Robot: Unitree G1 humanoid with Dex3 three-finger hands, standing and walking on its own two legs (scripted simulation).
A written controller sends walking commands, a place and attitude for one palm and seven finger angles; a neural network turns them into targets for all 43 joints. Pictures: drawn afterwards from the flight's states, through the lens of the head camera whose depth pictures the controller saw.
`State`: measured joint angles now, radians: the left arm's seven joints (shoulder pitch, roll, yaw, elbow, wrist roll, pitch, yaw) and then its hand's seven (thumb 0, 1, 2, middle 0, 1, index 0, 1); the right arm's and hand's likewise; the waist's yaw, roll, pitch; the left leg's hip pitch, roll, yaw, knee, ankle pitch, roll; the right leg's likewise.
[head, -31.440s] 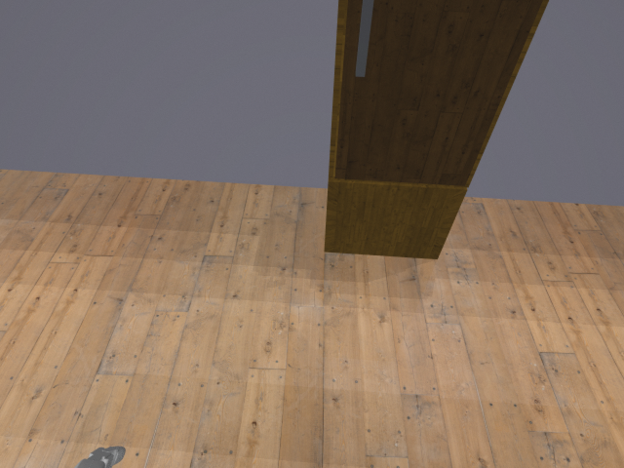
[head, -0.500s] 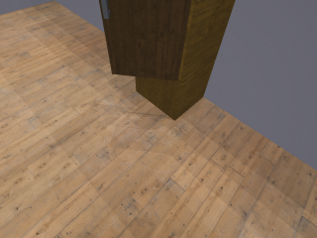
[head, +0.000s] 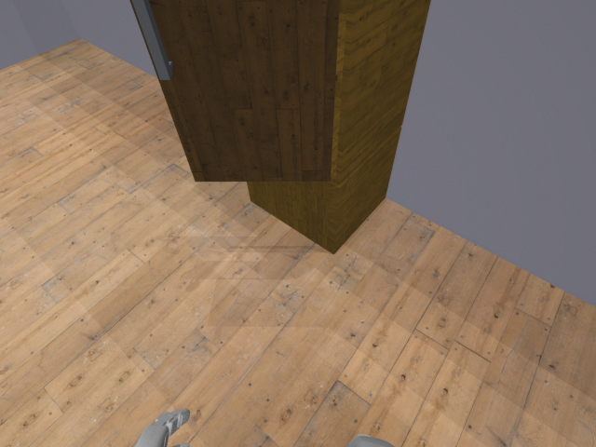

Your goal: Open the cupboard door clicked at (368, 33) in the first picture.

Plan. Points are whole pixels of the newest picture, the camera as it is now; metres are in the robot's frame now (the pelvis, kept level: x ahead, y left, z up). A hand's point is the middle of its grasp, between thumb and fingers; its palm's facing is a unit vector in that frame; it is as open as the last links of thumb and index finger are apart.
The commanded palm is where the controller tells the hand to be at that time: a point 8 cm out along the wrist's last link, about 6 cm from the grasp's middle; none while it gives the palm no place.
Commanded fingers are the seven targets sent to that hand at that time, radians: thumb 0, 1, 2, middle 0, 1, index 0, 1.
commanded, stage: take the last steps up to it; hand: left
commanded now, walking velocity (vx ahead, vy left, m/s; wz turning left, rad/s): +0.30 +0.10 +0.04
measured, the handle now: (155, 33) +0.87 +0.31 +0.14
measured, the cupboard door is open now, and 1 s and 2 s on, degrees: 38 38 38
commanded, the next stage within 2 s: come to a stop and stand still in 0.56 s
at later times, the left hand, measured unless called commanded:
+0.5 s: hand out of the picture +0.10 +0.23 -0.17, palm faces +0.14 -0.98 -0.14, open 7.4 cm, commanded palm none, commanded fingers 0.00 0.90 0.90 -0.20 -0.30 -0.20 -0.30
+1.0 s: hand (158, 300) +0.39 +0.28 -0.15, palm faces -0.02 -0.97 -0.25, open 7.4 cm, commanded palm none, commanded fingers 0.00 0.90 0.90 -0.20 -0.30 -0.20 -0.30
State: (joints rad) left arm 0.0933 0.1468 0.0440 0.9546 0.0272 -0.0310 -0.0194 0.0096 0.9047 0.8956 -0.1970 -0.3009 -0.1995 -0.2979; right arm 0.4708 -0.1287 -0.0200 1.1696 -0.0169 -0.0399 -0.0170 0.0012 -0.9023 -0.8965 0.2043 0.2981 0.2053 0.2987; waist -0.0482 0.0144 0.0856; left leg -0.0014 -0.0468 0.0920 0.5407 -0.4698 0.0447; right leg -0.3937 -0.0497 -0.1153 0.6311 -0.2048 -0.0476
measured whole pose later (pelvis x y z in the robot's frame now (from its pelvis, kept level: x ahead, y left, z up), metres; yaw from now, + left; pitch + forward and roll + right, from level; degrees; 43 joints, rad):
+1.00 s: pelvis +0.29 +0.09 +0.01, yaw +0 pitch +0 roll +0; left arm 0.13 0.19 0.04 0.98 0.02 0.02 0.03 0.01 0.91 0.90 -0.20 -0.30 -0.20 -0.30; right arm 0.30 -0.14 -0.05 1.11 -0.01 0.03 -0.04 0.00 -0.91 -0.90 0.20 0.30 0.21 0.30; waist -0.05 0.01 0.08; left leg -0.25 0.01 0.14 0.67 -0.41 0.02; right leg -0.30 -0.03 -0.06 0.60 -0.31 -0.02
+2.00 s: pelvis +0.28 +0.14 +0.02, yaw -2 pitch -1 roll +1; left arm 0.26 0.16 -0.01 1.07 0.02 0.01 0.03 0.01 0.92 0.89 -0.20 -0.30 -0.20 -0.30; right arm 0.31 -0.20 0.01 1.08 -0.01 -0.01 -0.02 0.00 -0.91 -0.90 0.20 0.30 0.20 0.30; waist -0.01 0.02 0.04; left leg -0.16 -0.03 0.09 0.44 -0.27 0.04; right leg -0.25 -0.05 0.04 0.50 -0.23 0.04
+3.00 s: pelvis +0.26 +0.11 -0.05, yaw +4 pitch +8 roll -2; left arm 0.34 0.27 0.23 0.02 -0.31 -0.37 -0.40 0.02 0.39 0.68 -0.23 -0.62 -0.24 -0.62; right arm 0.19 -0.24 0.02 0.55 0.04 -0.26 -0.06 0.01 -0.90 -0.90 0.20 0.30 0.21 0.30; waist 0.04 0.02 -0.07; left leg -0.68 0.02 -0.06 1.05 -0.51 -0.01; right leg -0.68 -0.01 -0.11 0.99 -0.45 -0.02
